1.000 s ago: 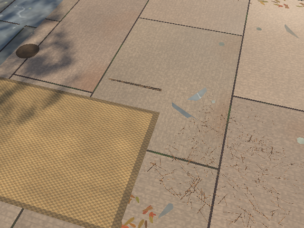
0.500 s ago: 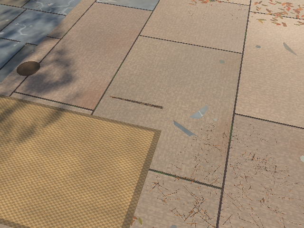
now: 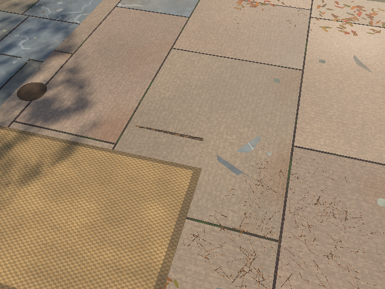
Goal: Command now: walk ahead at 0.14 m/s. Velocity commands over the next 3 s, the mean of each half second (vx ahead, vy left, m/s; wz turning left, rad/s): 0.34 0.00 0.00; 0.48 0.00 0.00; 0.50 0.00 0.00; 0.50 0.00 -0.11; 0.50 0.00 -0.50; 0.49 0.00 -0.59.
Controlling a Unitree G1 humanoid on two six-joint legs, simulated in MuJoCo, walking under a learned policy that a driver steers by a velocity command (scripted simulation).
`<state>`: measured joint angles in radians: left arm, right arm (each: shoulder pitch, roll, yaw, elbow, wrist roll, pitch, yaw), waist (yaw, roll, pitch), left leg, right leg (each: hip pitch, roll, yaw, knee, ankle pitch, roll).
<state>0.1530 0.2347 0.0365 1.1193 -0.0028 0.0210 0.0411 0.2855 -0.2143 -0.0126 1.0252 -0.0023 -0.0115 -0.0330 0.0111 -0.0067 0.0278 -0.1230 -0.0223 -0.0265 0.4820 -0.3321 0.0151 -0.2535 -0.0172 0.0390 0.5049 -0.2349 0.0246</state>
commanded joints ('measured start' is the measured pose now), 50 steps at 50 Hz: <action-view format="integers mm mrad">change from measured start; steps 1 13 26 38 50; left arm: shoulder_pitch -26 271 347 202 -71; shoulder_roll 97 133 135 135 67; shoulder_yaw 16 27 5 13 27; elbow -40 -5 -46 -162 -266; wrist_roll -5 -5 -1 -50 -5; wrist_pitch -16 -140 -107 -156 -113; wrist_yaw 1 -60 -23 -44 -35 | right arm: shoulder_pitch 66 -60 -396 -58 15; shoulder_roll -175 -127 -68 -166 -179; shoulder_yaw -41 -43 -30 -69 -59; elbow -22 -126 -232 -135 -66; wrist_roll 13 60 30 17 8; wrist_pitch -3 -92 -84 -93 -100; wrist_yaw -10 20 60 64 29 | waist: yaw -29 58 76 -90 -44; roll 113 -120 -69 99 51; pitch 77 69 122 -135 43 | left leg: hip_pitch -157 -700 -533 237 -67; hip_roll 121 55 84 342 191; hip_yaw -178 -95 75 -476 -46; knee -237 742 137 -247 -399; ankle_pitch -432 -112 382 -24 306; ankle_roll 102 58 -6 252 195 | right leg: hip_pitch -62 353 211 -455 -384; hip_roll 72 -352 -181 -47 -115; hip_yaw -93 565 32 61 -22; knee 93 -344 -434 864 193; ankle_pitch -261 -314 280 -170 341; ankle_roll -31 -276 -202 -91 -26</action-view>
